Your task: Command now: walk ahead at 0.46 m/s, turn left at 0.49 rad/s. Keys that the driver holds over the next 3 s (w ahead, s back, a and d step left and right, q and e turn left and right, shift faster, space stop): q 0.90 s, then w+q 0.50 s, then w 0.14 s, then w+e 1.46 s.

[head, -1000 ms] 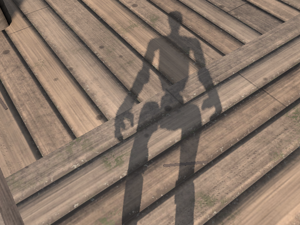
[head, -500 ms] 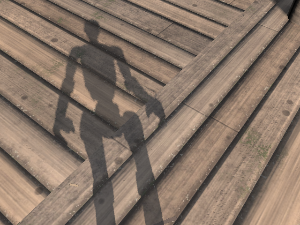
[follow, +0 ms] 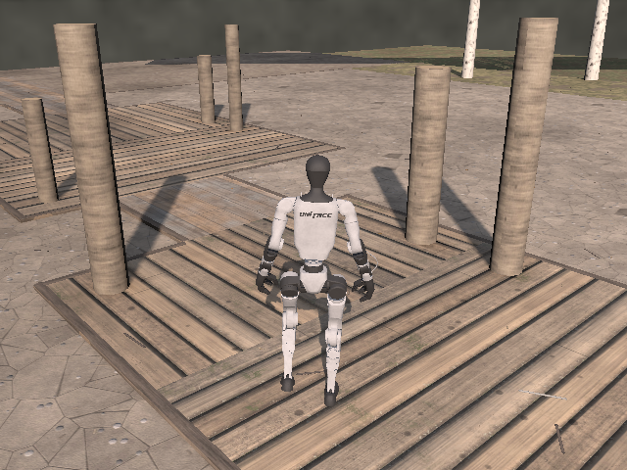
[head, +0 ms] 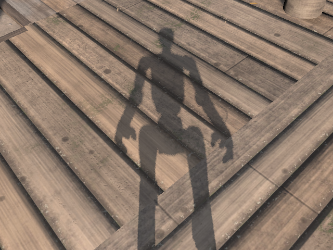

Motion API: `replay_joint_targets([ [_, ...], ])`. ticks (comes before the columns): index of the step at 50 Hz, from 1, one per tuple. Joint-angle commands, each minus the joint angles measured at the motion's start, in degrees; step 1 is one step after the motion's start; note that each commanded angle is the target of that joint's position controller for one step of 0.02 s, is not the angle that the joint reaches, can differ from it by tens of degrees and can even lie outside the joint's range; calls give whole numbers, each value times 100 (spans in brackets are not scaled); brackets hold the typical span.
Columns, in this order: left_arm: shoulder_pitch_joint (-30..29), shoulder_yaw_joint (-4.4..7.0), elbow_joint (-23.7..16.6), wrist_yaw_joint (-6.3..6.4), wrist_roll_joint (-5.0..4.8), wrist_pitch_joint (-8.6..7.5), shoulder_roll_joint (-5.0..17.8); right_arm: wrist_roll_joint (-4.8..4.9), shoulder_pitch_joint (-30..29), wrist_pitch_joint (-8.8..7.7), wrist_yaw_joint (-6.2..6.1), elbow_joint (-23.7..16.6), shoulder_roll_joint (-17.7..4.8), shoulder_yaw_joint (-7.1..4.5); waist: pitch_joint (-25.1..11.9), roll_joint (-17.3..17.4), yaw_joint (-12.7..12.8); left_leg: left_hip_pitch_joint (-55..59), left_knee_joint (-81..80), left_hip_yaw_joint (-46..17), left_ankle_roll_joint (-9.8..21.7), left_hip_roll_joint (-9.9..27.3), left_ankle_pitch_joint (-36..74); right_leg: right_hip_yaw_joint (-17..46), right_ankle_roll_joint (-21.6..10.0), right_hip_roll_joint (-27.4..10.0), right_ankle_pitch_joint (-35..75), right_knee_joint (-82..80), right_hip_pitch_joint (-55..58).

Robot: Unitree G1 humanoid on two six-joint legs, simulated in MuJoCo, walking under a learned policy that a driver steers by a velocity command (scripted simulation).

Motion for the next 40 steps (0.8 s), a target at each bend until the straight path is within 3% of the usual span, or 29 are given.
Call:
replay_joint_targets([
  [1, 198, 165, -141, 29, -58, -149, 606, -48, -95, 57, 81, -397, -61, -19, 112, -732, -56, -1044, 65, -137, -151, 259, 473, 930, -649, -1583, 1820, -999, 668],
  [3, 188, 169, -83, 41, -63, -121, 597, -52, -423, 64, 105, -547, 4, 18, 245, -749, -81, -989, -511, 21, -240, 222, 777, 387, -635, -1481, 2886, -831, 555],
  [6, 135, 202, -41, 46, -68, -61, 708, -30, -890, 44, 170, -728, 143, 130, 263, -909, -7, -171, -1835, 383, -148, 78, 1448, -288, -480, -1258, 3316, -582, 242],
  [9, 292, 283, 42, 73, -88, 13, 924, -79, -970, 38, 179, -820, -16, 110, 110, -941, 42, 295, -2434, 627, 76, -140, 1297, -423, -359, -1386, 3915, -5, 594],
  [11, 273, 347, 44, 120, -109, 103, 1072, -130, -608, -1, 141, -773, -193, 45, -140, -926, -85, 735, -2706, 717, 307, -387, 858, -449, -287, -1431, 4560, 903, 834],
  [12, 236, 365, 24, 131, -126, 167, 1113, -170, -134, -61, 100, -646, -282, -8, -419, -758, -285, 1259, -3086, 709, 437, -554, 980, -506, -209, -1342, 4341, 1802, 803],
  [13, 328, 357, 10, 112, -136, 203, 1090, -233, 412, -149, 8, -484, -489, -88, -805, -314, -550, 2132, -3658, 469, 608, -493, 1984, -609, 23, -1084, 3162, 3123, 379],
  [14, 734, 228, -178, 76, -25, 237, 551, -178, 486, -204, -83, -521, -1112, -214, -1230, 720, -250, 3426, -3097, -1195, 920, 1062, 4957, -610, 245, -585, -1303, 4748, -1119],
  [15, 1059, 236, -359, 73, -86, 359, 619, 98, 582, -108, -91, -675, -1642, -378, -2234, 1234, -248, 4415, -3430, -3380, 2127, 2124, 5999, 296, 444, 314, -2871, 6222, -2283],
  [16, 751, 251, -292, 74, 34, 425, 813, 239, 373, 24, -141, -804, -1359, -355, -2048, 163, -351, 4051, -3742, -2913, 2056, 1917, 4803, 866, 436, -109, -2388, 6292, -2547],
  [17, 323, 235, -369, 63, -6, 426, 756, 228, -17, 85, -188, -831, -1005, -246, -1192, 11, -282, 3212, -3959, -2443, 1907, 1642, 3947, 848, 434, -238, -1931, 6068, -2653],
  [18, 108, 229, -370, 81, 18, 426, 719, 178, -296, 124, -218, -814, -675, -140, -584, -227, -100, 2496, -4180, -2081, 1583, 1253, 3492, 879, 444, -406, -1595, 5542, -2574],
  [19, 87, 235, -412, 83, 74, 492, 731, 190, -412, 137, -244, -810, -539, -102, -373, -73, 30, 2049, -4283, -1839, 1396, 968, 3340, 914, 463, -472, -1418, 5145, -2341],
  [20, 244, 234, -351, 80, 109, 583, 718, 154, -488, 140, -241, -818, -477, -82, -422, -11, 117, 1764, -4348, -1667, 1272, 810, 3242, 877, 469, -423, -1286, 4983, -2023],
  [23, 294, 216, -367, 77, 69, 719, 600, 88, -439, 74, -182, -817, -686, -156, -654, -52, 164, 1549, -4395, -1646, 1165, 629, 2891, 871, 487, -267, -1137, 4567, -1778],
  [29, -429, 230, -628, 112, 34, 802, 653, 56, -298, 215, -206, -851, -768, -221, -403, 293, -123, 1517, -4787, -2370, 998, 476, -18, 1043, 535, -150, -927, 3541, -2085],
  [36, -495, 186, -739, 166, -113, 663, 656, -5, -292, 293, -159, -854, -796, -271, -327, 458, -177, 1539, -4622, -2992, 887, 379, 170, 1081, 312, 263, -1272, 2227, -1304],
  [39, 115, 189, -632, 237, -150, 560, 688, 87, -510, 325, -142, -864, -762, -268, -304, 453, 169, 1133, -4436, -3065, 521, 122, 215, 1017, 80, 406, -820, 524, -129],
  [40, 227, 250, -616, 291, -96, 520, 938, 149, -474, 306, -167, -891, -603, -223, -277, 98, 180, 703, -4126, -2786, 187, -230, -523, 1426, -48, -88, -751, -276, 407],
])
Next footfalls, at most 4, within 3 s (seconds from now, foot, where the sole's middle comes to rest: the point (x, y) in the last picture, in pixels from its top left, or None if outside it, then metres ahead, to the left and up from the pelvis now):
0.26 left None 0.26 0.12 -0.78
0.80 right None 0.27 -0.06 -0.78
1.32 left None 0.20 0.19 -0.78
1.82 right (86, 247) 0.52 0.39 -0.78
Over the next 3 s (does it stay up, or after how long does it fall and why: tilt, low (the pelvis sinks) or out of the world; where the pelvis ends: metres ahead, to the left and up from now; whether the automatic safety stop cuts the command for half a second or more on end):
stays up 0.89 0.66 -0.01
